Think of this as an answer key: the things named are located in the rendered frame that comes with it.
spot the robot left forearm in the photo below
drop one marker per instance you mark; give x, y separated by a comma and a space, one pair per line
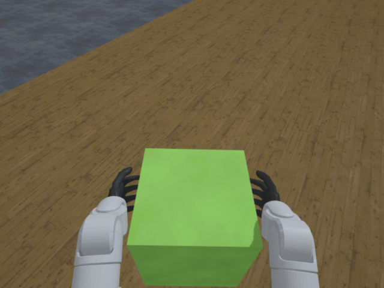
99, 245

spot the carton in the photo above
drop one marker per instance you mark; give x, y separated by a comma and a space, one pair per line
194, 220

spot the robot right hand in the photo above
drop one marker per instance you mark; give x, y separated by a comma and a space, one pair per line
268, 194

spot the robot left hand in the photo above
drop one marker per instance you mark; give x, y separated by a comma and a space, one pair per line
119, 189

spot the robot right forearm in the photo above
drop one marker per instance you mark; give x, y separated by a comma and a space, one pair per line
291, 247

